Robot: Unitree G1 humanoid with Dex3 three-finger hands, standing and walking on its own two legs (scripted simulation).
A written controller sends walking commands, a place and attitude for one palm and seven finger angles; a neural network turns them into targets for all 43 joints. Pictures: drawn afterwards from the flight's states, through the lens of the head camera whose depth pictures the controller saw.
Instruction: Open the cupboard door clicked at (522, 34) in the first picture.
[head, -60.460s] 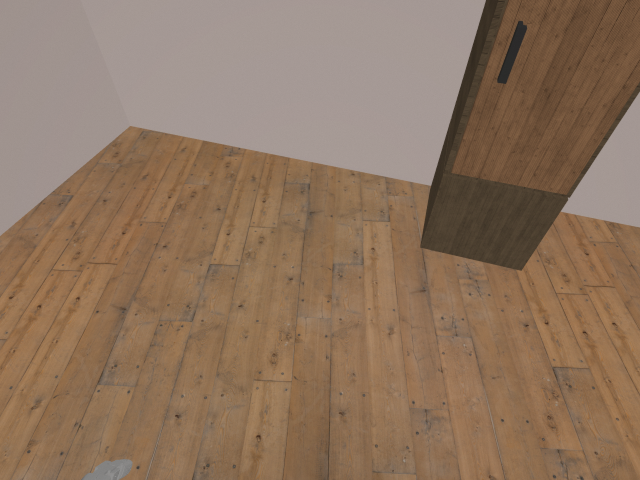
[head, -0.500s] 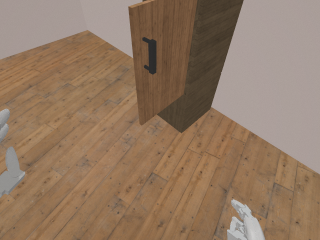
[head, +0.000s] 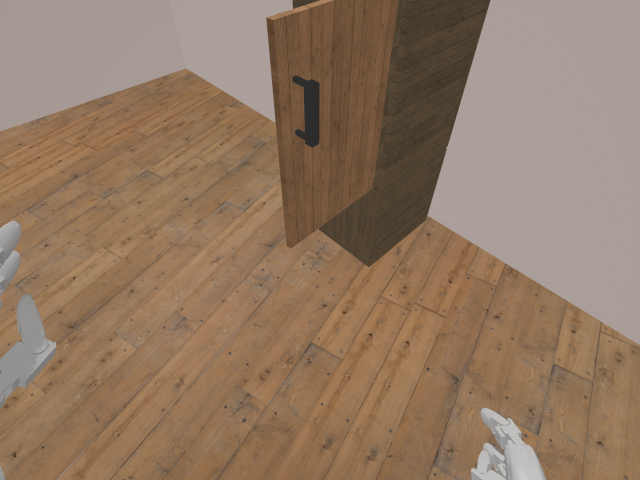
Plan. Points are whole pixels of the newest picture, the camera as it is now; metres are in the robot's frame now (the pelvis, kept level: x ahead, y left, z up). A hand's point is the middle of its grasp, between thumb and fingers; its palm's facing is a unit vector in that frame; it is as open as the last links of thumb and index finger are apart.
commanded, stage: stop stepping back and stand still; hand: left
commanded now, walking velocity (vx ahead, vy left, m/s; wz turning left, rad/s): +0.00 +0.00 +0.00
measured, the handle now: (305, 111) +0.78 +0.08 +0.07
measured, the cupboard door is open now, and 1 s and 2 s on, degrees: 92 92 92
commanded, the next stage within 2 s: let the arm hang, fingers relaxed in 0.06 s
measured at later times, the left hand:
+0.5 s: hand out of the picture +0.05 +0.16 -0.17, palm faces +0.00 -0.98 -0.18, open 7.2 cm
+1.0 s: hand out of the picture +0.06 +0.22 -0.15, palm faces +0.02 -0.94 -0.34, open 7.4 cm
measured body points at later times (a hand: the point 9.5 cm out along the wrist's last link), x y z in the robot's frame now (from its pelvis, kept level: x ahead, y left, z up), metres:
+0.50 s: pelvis -0.01 -0.02 -0.01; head +0.02 -0.01 +0.44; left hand +0.05 +0.21 -0.16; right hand +0.05 -0.28 -0.15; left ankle +0.03 +0.09 -0.74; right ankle +0.03 -0.11 -0.74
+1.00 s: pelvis +0.01 -0.01 +0.00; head +0.02 -0.03 +0.45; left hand +0.06 +0.27 -0.13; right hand +0.05 -0.27 -0.16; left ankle +0.03 +0.09 -0.74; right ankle +0.03 -0.11 -0.74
